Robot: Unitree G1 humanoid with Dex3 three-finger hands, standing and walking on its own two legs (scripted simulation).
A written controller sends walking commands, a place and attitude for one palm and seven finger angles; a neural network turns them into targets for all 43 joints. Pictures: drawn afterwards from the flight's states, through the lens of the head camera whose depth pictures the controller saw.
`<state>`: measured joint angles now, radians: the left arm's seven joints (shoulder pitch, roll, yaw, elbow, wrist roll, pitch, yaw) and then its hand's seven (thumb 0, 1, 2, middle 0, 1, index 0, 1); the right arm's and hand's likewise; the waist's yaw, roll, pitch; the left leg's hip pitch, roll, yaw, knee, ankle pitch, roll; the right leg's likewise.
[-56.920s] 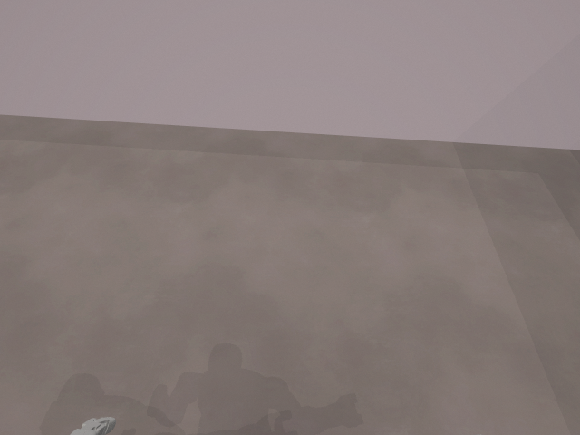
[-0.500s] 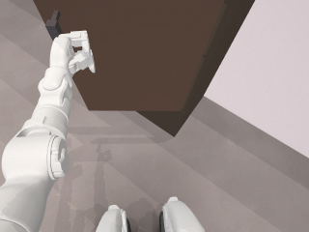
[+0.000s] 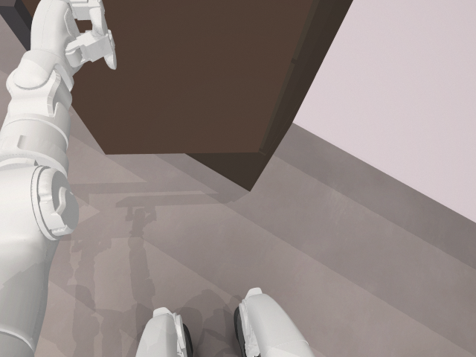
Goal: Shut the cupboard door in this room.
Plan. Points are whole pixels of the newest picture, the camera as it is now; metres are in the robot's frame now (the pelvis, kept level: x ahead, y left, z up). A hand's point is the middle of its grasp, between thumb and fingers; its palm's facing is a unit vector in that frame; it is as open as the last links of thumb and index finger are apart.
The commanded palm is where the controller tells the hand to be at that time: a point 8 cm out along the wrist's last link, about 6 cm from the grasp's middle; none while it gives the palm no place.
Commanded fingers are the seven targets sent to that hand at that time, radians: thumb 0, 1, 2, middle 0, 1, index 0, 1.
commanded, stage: push the door shut along its arc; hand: left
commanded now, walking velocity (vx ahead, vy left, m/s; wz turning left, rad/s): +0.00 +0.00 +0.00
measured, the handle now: (38, 33) +0.60 +0.19 +0.11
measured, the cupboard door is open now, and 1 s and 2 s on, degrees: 35 27 27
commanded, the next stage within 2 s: pull the fist back off the door in 0.26 s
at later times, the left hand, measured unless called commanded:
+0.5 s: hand (110, 17) +0.62 +0.09 +0.11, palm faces +0.05 -0.99 +0.10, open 3.1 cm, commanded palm +0.59 +0.10 +0.11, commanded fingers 0.00 0.90 0.90 -1.30 -1.50 -1.30 -1.50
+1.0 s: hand (119, 53) +0.56 +0.08 +0.11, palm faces +0.09 -1.00 -0.01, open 3.1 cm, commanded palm +0.51 +0.12 +0.11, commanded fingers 0.00 0.90 0.90 -1.30 -1.50 -1.30 -1.50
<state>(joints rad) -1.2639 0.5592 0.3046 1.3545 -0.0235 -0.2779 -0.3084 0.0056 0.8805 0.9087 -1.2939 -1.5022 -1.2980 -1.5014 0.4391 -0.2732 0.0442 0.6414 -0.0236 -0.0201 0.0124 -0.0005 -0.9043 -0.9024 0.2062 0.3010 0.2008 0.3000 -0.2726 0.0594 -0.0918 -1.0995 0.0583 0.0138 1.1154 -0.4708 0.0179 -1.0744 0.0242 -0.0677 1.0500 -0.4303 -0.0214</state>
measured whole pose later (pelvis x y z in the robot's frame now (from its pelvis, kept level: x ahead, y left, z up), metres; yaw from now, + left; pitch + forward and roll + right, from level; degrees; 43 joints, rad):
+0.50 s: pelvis +0.00 +0.01 -0.02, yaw +0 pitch +31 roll -5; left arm -1.44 0.49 0.37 1.37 0.03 -0.21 0.06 0.03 0.84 0.91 -1.29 -1.50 -1.30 -1.50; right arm 0.48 -0.25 0.04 0.65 -0.10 -0.06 0.06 0.00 -0.91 -0.90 0.20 0.30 0.20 0.30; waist -0.30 0.07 -0.12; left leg -1.25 0.05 -0.01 1.19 -0.49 0.02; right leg -1.20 0.02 -0.09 1.10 -0.44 -0.01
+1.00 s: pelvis +0.03 +0.00 +0.02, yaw +1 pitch +23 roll -1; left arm -1.00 0.27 0.29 1.19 0.00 -0.42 0.15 0.02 0.90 0.90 -1.29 -1.50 -1.30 -1.50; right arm 0.48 -0.26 -0.02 0.66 -0.07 0.01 0.10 0.00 -0.91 -0.90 0.20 0.30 0.20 0.30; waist -0.20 0.05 -0.13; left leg -0.92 0.05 0.03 0.98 -0.46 0.01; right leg -0.91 0.02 -0.05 0.94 -0.43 -0.02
